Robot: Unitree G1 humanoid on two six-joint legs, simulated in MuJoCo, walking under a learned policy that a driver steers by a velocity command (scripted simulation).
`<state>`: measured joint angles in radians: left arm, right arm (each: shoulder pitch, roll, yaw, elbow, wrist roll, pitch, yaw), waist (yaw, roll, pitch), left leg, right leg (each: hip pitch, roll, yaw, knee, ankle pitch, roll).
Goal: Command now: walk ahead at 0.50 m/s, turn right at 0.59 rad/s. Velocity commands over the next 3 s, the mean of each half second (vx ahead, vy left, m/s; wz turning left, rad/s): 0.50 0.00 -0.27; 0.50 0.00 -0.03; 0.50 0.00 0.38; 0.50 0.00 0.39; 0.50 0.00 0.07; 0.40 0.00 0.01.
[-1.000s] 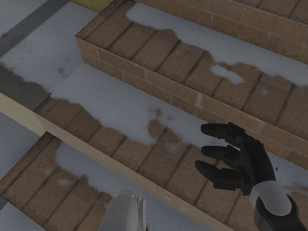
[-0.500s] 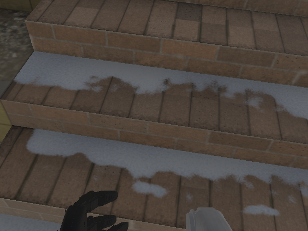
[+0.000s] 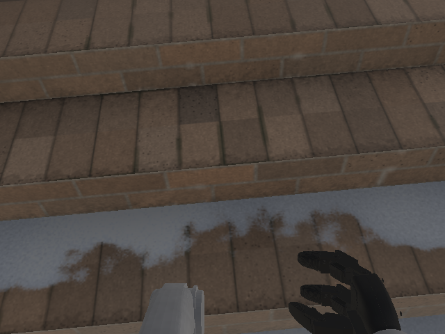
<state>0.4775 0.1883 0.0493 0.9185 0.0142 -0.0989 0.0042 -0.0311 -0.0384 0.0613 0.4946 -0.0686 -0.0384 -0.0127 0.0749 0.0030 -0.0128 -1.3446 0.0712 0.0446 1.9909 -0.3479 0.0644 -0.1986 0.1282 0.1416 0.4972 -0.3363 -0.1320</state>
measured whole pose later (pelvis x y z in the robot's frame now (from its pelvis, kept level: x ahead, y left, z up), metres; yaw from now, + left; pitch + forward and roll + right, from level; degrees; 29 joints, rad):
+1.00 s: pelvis +0.59 -0.06 +0.30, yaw -6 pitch +3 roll +0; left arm 0.51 0.14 0.04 1.05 0.03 -0.13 -0.03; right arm 0.06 -0.04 0.01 0.62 -0.03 -0.04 -0.03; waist 0.02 0.03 -0.07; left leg -1.27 -0.02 -0.05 2.13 -0.21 0.12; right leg -0.25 0.02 -0.15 0.54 -0.35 -0.08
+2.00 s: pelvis +1.20 -0.01 +0.59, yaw +19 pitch +2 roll -3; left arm 0.40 0.21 0.06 0.96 0.02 -0.12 0.00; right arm 0.08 -0.16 -0.03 0.57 -0.03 -0.05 0.02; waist 0.01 0.04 -0.07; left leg -0.89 0.01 -0.11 1.36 -0.09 0.09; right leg -0.26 0.04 -0.15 0.55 -0.34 -0.06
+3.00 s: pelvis +1.73 +0.17 +0.61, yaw +19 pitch +1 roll +0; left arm 0.37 0.20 0.03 0.84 0.01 -0.07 0.00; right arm 0.22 -0.22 -0.04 0.78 -0.03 -0.02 0.01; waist 0.02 0.04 0.03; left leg -0.59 0.05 0.00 0.89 -0.19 0.01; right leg -0.17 0.05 -0.09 0.32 -0.17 -0.09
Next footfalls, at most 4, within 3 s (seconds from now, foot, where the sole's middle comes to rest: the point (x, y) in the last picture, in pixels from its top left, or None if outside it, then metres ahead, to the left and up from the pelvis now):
0.14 left None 0.28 0.12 -0.62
0.64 right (315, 251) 0.58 -0.13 -0.47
1.20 left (265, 122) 0.88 0.00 -0.32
1.72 right None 1.24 -0.09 -0.17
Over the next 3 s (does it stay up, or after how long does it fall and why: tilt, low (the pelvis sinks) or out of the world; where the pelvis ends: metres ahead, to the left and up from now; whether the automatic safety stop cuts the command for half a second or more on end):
stays up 1.73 0.17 0.61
